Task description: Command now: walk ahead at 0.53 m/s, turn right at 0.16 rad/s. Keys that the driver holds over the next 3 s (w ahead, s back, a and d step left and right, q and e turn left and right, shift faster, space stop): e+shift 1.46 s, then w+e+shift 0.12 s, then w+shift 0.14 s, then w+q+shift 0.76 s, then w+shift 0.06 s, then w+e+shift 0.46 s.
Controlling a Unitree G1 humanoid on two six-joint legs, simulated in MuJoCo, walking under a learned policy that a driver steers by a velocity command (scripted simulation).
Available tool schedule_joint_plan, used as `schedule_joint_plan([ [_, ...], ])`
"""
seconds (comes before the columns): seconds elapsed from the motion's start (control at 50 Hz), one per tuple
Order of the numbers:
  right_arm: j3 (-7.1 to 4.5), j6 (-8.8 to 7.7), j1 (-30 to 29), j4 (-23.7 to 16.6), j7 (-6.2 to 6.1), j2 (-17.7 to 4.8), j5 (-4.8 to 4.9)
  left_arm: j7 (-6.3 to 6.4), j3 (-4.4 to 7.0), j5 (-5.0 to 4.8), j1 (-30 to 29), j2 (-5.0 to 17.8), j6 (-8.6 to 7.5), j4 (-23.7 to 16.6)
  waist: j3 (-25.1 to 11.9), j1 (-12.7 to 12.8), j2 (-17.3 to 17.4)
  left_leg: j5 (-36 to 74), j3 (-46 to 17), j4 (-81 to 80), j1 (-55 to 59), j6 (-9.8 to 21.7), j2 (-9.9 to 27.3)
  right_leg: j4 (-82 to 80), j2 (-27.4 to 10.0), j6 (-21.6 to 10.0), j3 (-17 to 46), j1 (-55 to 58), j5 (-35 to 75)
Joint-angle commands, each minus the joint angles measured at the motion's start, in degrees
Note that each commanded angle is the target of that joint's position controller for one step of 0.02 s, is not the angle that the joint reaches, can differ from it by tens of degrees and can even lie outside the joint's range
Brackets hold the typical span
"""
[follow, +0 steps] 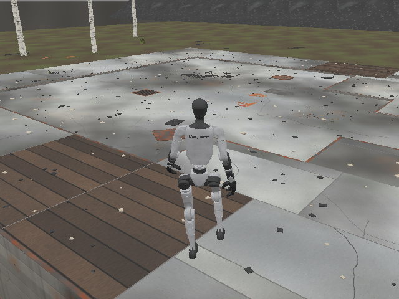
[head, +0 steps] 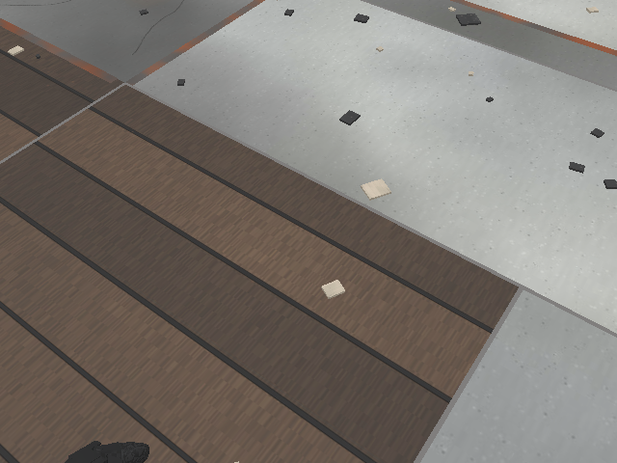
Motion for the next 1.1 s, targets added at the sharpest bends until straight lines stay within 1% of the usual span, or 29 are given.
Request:
schedule_joint_plan([
  [0.02,-1.00,-1.98,-3.6,-4.4,-1.77,-7.2,0.31,-0.54,-0.18,0.35,2.3,0.6,0.33,-0.9,0.0,1.7,2.4,40.1,2.2,-4.6,-14.5,2.1,9.5,-16.2,4.3,0.2,-7.5,14.9,21.3],
  [0.06,-0.98,-1.94,-0.7,-3.1,-2.70,-8.5,0.39,-1.50,0.04,-0.26,-1.7,0.8,0.31,-2.5,-1.4,-0.6,3.9,35.1,2.6,-4.3,-10.1,-0.1,11.3,-23.1,6.6,-0.5,-7.1,16.6,31.7],
  [0.1,-1.21,-0.99,-2.6,-3.2,-3.69,-9.5,0.18,-2.56,1.22,-0.49,-2.6,3.9,0.69,-4.3,-2.2,0.3,5.7,34.0,3.3,0.1,-4.4,-2.3,12.6,-26.7,7.8,-1.2,-6.8,15.5,31.3],
  [0.12,-1.44,-0.27,-3.8,-3.7,-4.26,-9.9,0.01,-3.14,2.06,-0.32,-0.4,5.7,0.82,-4.4,-3.9,1.7,6.1,37.6,3.6,4.4,-1.7,-3.5,13.1,-26.9,9.2,-1.5,-7.4,16.9,28.5],
  [0.14,-1.77,0.60,-5.4,-4.5,-4.85,-10.6,-0.14,-3.72,2.93,-0.16,4.2,7.2,0.94,-3.7,-6.3,3.9,6.7,43.4,3.8,10.3,0.1,-4.4,13.7,-25.8,10.9,-1.7,-8.4,19.8,24.3],
  [0.16,-2.12,1.57,-8.1,-5.9,-5.31,-11.4,-0.59,-3.99,4.03,-0.17,12.7,9.2,1.08,-1.7,-9.4,7.7,7.2,48.5,3.7,19.4,0.1,-5.2,14.1,-24.6,12.3,-2.4,-8.6,25.6,19.7],
  [0.18,-2.32,2.42,-12.9,-8.0,-5.45,-12.0,-0.95,-3.69,4.95,-0.23,23.4,10.5,1.27,0.9,-11.7,13.7,5.2,43.4,4.6,36.1,-4.9,-6.8,12.7,-28.4,9.5,-4.6,-4.4,34.0,21.0],
  [0.2,-0.95,2.65,-8.8,-9.4,-4.42,-6.2,-2.69,-2.92,4.60,0.02,23.1,12.0,1.59,0.7,-12.7,8.6,-11.8,-7.8,6.5,57.7,-16.2,-8.1,3.5,-27.9,1.2,-7.9,7.6,42.3,41.9],
  [0.22,0.44,2.40,4.1,-10.4,-2.73,-1.8,-1.92,-2.11,4.29,3.14,16.5,14.8,1.89,-3.9,-19.9,0.3,-19.8,-29.3,-3.4,75.0,-33.1,-10.9,-2.5,-30.0,-11.2,-20.6,38.5,55.5,45.7],
  [0.24,0.03,1.86,4.7,-10.1,-1.51,-7.8,-0.45,-1.35,5.21,2.64,10.8,13.2,3.20,-7.8,-26.2,2.8,-10.0,-22.2,-9.8,77.6,-35.6,-8.2,1.9,-36.3,-12.5,-22.3,43.6,55.4,19.9],
  [0.26,-0.88,2.18,-4.3,-11.9,-1.42,-11.0,-0.11,-0.63,4.55,1.54,7.9,10.0,4.56,-9.8,-18.8,4.4,0.0,-17.0,-8.6,72.8,-36.6,-6.7,3.8,-38.5,-8.7,-19.4,38.3,45.5,4.6],
  [0.28,-1.20,2.94,-8.9,-13.1,-1.96,-10.7,-0.70,-0.21,3.95,0.46,6.4,8.8,5.56,-10.2,-12.9,3.1,7.5,-13.6,-7.9,67.7,-36.2,-6.7,5.5,-41.3,-5.6,-16.6,34.5,35.9,-3.0],
  [0.3,-1.25,3.80,-10.3,-14.1,-2.52,-10.3,-1.21,0.04,3.81,0.13,5.6,8.8,6.04,-10.7,-10.2,1.9,7.8,-12.2,-7.9,62.3,-33.8,-7.1,6.3,-42.6,-3.0,-15.3,32.2,28.8,-4.2],
  [0.34,-1.57,4.72,-9.9,-14.4,-2.97,-9.1,-1.36,0.28,4.09,0.12,4.5,8.8,6.95,-11.1,-6.5,0.3,3.6,-11.1,-6.9,52.2,-28.9,-8.0,7.0,-43.3,2.6,-13.1,26.0,20.3,-1.0],
  [0.4,-1.43,4.59,-12.3,-14.9,-4.05,-6.8,-1.39,1.56,5.11,-0.43,7.6,10.9,8.09,-10.3,-9.7,1.5,0.8,-8.2,-6.3,42.0,-26.8,-10.6,5.3,-39.9,4.5,-11.8,23.1,21.2,11.3],
  [0.44,-1.78,4.92,-14.1,-15.1,-4.53,-7.2,-0.63,2.57,5.62,-1.17,7.9,11.8,9.18,-10.4,-11.4,2.2,-1.4,-5.4,-7.8,38.4,-27.9,-11.5,5.0,-39.2,4.7,-10.0,24.7,24.4,5.9],
  [0.48,-2.23,4.94,-16.7,-15.5,-4.75,-7.9,-0.11,3.22,5.82,-1.66,7.7,11.6,10.14,-10.7,-10.3,3.2,-3.7,-3.3,-8.8,34.5,-28.7,-11.6,4.8,-39.6,5.6,-8.0,26.2,25.6,-2.5],
  [0.54,-2.71,4.04,-19.9,-15.9,-4.46,-8.1,0.19,3.41,6.29,-1.44,8.2,11.4,11.05,-10.9,-8.2,4.7,-6.5,-2.5,-9.5,28.6,-27.3,-11.3,4.3,-39.6,6.6,-7.4,28.6,26.9,-8.5],
  [0.6,-3.07,2.64,-22.0,-16.0,-3.69,-8.5,0.61,3.31,6.76,-1.22,8.3,11.2,11.48,-11.5,-7.4,5.8,-8.0,-3.5,-9.7,21.9,-23.6,-10.6,3.5,-38.1,6.6,-8.0,31.3,28.9,-5.2],
  [0.68,-4.32,1.55,-18.8,-14.2,-2.62,-10.5,1.18,2.86,6.91,-1.70,6.4,10.9,11.64,-13.0,-7.4,4.0,-8.7,0.0,-9.2,6.5,-11.5,-9.2,4.4,-34.4,8.0,-6.4,35.6,28.3,-1.7],
  [0.7,-4.71,1.65,-17.6,-13.6,-2.66,-11.2,1.12,2.62,6.43,-2.28,6.8,9.6,11.65,-13.0,-8.3,3.4,-5.3,6.0,-9.5,0.1,-5.0,-7.7,8.0,-29.9,10.8,-4.5,33.3,25.3,-10.7],
  [0.72,-4.97,2.36,-18.6,-14.5,-2.94,-13.1,0.13,2.38,5.48,-2.16,11.4,6.4,11.88,-12.2,-12.0,6.0,2.8,9.2,-16.3,1.0,4.0,-3.1,18.7,-19.3,15.2,-2.2,26.1,18.9,-24.7],
  [0.74,-5.20,3.32,-19.7,-15.6,-2.93,-15.7,-1.82,1.91,5.84,-2.72,12.3,7.8,11.61,-13.7,-11.0,7.4,16.9,16.9,-26.8,0.3,4.1,4.8,28.2,-7.0,21.2,0.4,13.5,9.0,-29.4],
  [0.76,-5.16,3.25,-19.6,-16.3,-2.97,-12.9,-2.23,1.36,7.32,-1.72,11.0,13.7,10.72,-13.4,-9.2,5.8,15.6,14.2,-29.2,-0.7,1.1,7.3,30.8,2.8,15.5,3.2,11.8,5.5,-24.6],
  [0.78,-4.48,3.43,-21.9,-17.2,-3.37,-10.5,-1.40,1.20,7.91,-1.75,11.3,15.5,10.87,-12.0,-6.8,6.0,11.4,9.7,-22.8,0.1,-0.5,5.7,27.5,6.4,13.4,4.2,10.0,4.6,-19.9],
  [0.82,-3.67,4.40,-23.2,-18.2,-4.31,-9.2,-0.25,1.63,7.31,-1.26,13.4,13.0,12.04,-10.1,-4.3,5.5,7.4,5.2,-15.0,0.5,-2.5,2.9,22.8,14.7,11.7,5.4,7.0,2.5,-14.0],
  [0.88,-3.10,5.28,-21.6,-18.1,-4.79,-9.4,-1.13,1.57,6.21,-2.07,11.3,10.4,12.10,-11.6,-2.4,3.8,8.7,8.9,-7.1,-1.3,-2.5,4.0,20.8,17.2,7.8,7.0,0.4,-0.4,-10.2],
  [0.96,-3.77,6.02,-17.6,-16.7,-4.65,-11.1,-1.42,1.47,5.47,-1.95,7.0,8.7,11.65,-13.7,-4.2,0.6,10.0,12.0,-3.7,-1.8,4.5,6.4,23.8,10.4,2.5,9.3,-2.0,-2.7,-9.4],
  [1.1,-5.31,5.84,-19.4,-15.1,-2.85,-13.7,-0.48,0.27,4.91,-1.33,5.4,6.8,12.08,-13.7,-5.8,1.3,10.2,12.7,5.2,-1.2,2.2,5.6,27.3,-5.5,0.7,6.3,-6.6,8.7,-8.5],
])
Next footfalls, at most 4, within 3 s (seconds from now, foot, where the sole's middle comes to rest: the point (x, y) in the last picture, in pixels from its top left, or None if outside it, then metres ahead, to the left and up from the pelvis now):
0.18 right None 0.38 -0.10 -0.78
0.72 left None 0.48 0.05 -0.78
1.22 right None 0.25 -0.09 -0.78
1.72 left None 0.48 -0.13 -0.78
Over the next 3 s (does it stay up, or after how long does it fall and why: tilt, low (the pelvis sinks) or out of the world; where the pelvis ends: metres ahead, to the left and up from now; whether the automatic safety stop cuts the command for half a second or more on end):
stays up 0.69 -0.97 -0.03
